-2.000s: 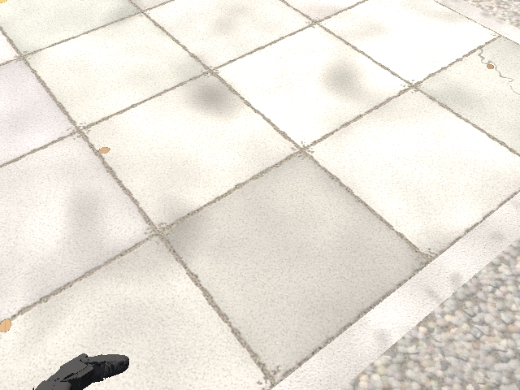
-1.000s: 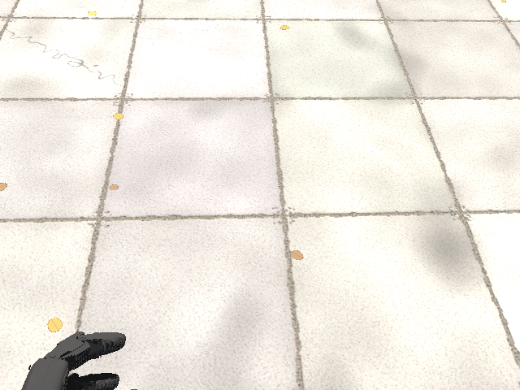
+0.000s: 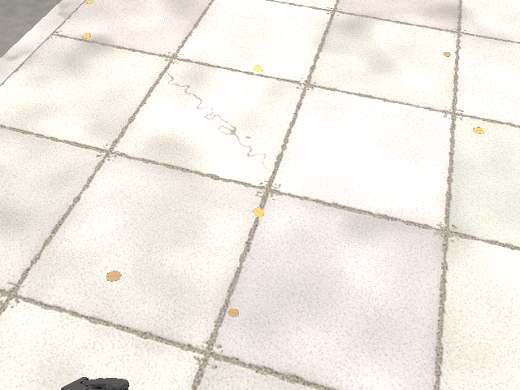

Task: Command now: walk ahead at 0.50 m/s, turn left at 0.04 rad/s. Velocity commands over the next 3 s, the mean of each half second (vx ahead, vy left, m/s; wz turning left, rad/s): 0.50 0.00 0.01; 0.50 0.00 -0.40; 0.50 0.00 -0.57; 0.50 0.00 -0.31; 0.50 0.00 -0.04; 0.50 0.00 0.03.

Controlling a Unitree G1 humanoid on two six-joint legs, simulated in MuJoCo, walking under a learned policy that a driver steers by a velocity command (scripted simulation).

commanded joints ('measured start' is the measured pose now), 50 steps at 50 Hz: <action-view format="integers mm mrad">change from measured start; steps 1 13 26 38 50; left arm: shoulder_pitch -40 172 336 276 -21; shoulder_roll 122 130 199 94 52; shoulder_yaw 34 43 66 57 39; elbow -76 18 117 45 -98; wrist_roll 1 13 -16 -27 -10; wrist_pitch -22 -29 21 42 50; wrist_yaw -8 18 52 53 1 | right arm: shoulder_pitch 6 -71 -401 -187 -94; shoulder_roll -184 -76 -72 -66 -166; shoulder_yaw -48 -12 -1 -20 -56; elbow -23 -73 -170 -51 33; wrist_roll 3 -6 -1 -28 -6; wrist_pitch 6 -3 -41 -61 -23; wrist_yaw -12 -8 38 12 -15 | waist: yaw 50 60 134 76 2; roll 135 -30 -17 158 83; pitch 18 -28 51 -30 83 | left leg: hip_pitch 35 -666 -643 -184 -20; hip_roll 310 206 131 335 353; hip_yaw -123 -76 -47 -150 163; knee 62 831 252 -84 -86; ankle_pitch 638 85 331 250 445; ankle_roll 128 -36 -23 136 109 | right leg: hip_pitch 39 413 614 -18 -90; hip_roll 29 -158 -186 -78 -47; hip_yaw -18 209 132 97 -24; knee -34 -393 -310 621 135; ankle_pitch -105 -81 16 -320 -60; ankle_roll -48 -241 -171 -3 -26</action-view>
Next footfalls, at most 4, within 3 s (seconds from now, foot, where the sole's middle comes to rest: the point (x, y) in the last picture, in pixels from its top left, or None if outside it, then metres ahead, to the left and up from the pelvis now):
0.06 right None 0.22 -0.13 -0.77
0.58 left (203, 375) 0.52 0.12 -0.77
1.12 right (310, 287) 0.75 -0.18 -0.77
1.62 left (282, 193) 1.09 -0.14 -0.77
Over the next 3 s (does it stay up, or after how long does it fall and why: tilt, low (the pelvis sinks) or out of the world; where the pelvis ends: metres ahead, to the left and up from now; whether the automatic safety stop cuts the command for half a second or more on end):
stays up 1.46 -0.61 0.01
